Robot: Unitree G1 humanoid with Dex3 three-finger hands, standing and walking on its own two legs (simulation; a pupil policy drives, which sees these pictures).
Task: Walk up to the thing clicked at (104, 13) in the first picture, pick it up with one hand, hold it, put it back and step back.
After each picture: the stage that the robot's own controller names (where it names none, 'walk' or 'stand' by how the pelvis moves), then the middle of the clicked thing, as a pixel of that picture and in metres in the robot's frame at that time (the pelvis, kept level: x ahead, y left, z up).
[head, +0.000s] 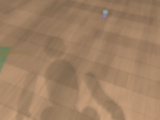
stand; (104, 15) +1.99 -0.33 -0.72
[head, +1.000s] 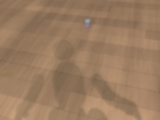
walk; (87, 24) +1.87 +0.07 -0.70
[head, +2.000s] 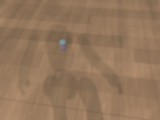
walk; (62, 45) +1.25 +0.29 -0.71
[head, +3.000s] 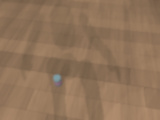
walk; (57, 80) +0.77 +0.28 -0.71
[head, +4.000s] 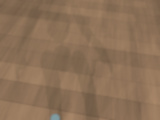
walk; out of the picture +0.43 +0.20 -0.69
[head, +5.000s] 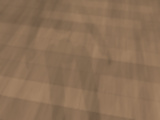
stand; out of the picture +0.26 +0.19 -0.71
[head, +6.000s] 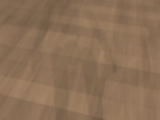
stand; out of the picture +0.26 +0.17 -0.72
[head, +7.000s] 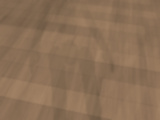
stand; out of the picture +0.27 +0.19 -0.72
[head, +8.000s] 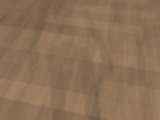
stand; out of the picture +0.26 +0.19 -0.73
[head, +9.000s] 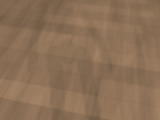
go down; out of the picture +0.25 +0.19 -0.73
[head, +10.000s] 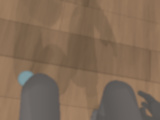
go down; (28, 80) +0.32 +0.24 -0.34
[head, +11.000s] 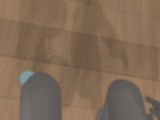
approach; (29, 80) +0.32 +0.24 -0.31
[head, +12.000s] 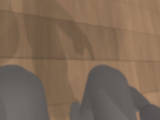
close in; out of the picture +0.28 +0.27 -0.21
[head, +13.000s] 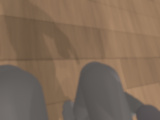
close; out of the picture +0.31 +0.27 -0.20
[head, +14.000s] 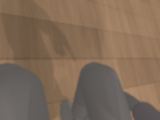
lift; out of the picture +0.31 +0.28 -0.21
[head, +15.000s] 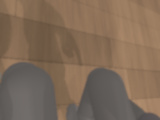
lift; out of the picture +0.28 +0.26 -0.18
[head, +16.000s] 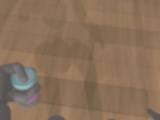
lift; (26, 88) +0.30 +0.19 +0.01
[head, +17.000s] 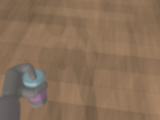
hold; (35, 88) +0.32 +0.17 +0.01
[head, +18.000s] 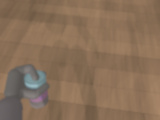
hold; (37, 89) +0.32 +0.17 +0.00
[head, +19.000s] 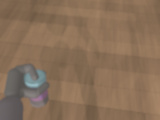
crouch; (37, 88) +0.32 +0.17 +0.01
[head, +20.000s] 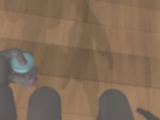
crouch; (25, 70) +0.36 +0.21 -0.09
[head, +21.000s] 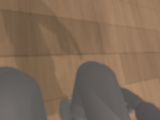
lower; out of the picture +0.35 +0.31 -0.21
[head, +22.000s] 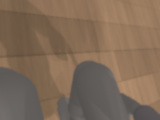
lower; out of the picture +0.35 +0.29 -0.21
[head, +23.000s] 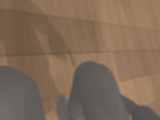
lower; out of the picture +0.34 +0.29 -0.22
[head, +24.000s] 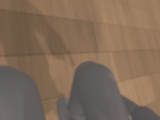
lower; out of the picture +0.34 +0.29 -0.22
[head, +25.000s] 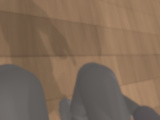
loosen; out of the picture +0.31 +0.27 -0.22
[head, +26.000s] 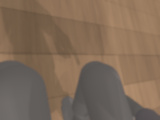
rise; out of the picture +0.30 +0.26 -0.22
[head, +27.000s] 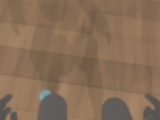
walk; (46, 96) +0.33 +0.21 -0.47
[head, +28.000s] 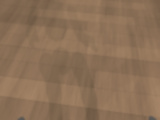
stand; out of the picture +0.28 +0.18 -0.66
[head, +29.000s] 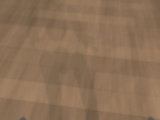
stand; out of the picture +0.27 +0.19 -0.67
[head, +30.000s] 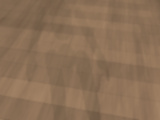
stand; out of the picture +0.30 +0.17 -0.72
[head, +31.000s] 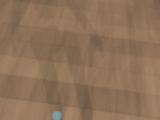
walk; (57, 117) +0.35 +0.15 -0.70
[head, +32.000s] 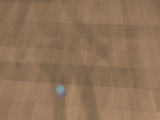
walk; (61, 91) +0.58 +0.22 -0.70
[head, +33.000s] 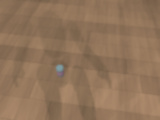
stand; (60, 71) +0.89 +0.23 -0.70
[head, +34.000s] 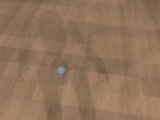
stand; (61, 73) +0.88 +0.21 -0.72
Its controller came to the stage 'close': yes
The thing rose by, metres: 0.71
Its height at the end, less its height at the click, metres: +0.00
